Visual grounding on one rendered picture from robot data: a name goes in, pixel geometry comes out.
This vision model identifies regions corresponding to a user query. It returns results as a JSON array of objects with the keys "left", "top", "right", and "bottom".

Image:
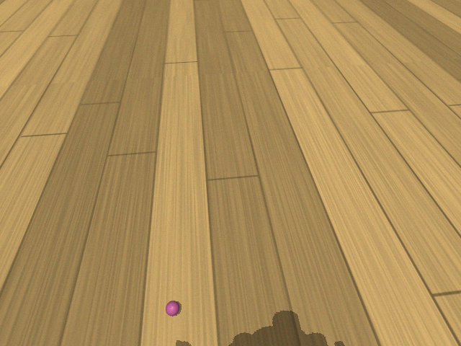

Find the ball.
[{"left": 166, "top": 301, "right": 179, "bottom": 316}]

